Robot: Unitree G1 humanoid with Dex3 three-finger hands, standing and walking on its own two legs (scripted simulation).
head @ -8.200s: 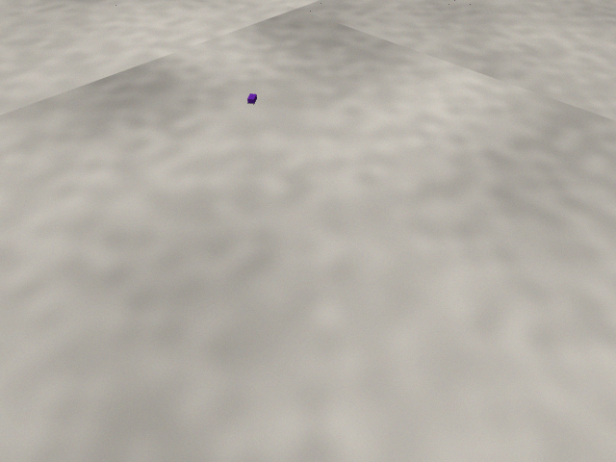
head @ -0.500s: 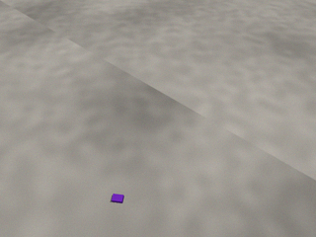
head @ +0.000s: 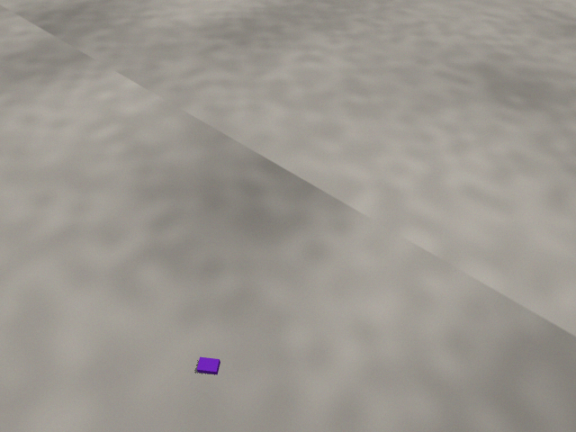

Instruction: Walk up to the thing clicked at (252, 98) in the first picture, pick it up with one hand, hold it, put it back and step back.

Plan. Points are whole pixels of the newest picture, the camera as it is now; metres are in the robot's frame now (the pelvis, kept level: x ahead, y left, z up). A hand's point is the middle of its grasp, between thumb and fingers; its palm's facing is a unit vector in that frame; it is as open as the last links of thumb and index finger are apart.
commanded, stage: walk up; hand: left
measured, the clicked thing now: (208, 365) +0.48 +0.25 -0.77
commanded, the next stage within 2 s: stand in 0.12 s
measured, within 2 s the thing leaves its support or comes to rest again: neither
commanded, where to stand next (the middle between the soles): +0.07 +0.00 m, yaw -1 degrees
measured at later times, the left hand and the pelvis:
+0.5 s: hand out of the picture +0.11 +0.25 -0.16, palm faces -0.01 -0.94 -0.33, open 7.4 cm; pelvis +0.02 +0.00 +0.00, yaw +0 degrees
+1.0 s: hand out of the picture +0.10 +0.25 -0.16, palm faces -0.02 -0.94 -0.34, open 7.4 cm; pelvis +0.03 -0.01 +0.00, yaw +0 degrees
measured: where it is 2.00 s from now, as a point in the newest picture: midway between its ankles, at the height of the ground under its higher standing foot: outside the picture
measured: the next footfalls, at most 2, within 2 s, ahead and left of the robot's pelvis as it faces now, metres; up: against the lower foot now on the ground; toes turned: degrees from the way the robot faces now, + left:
none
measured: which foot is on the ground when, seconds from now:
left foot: down 0.00-1.00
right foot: down 0.00-1.00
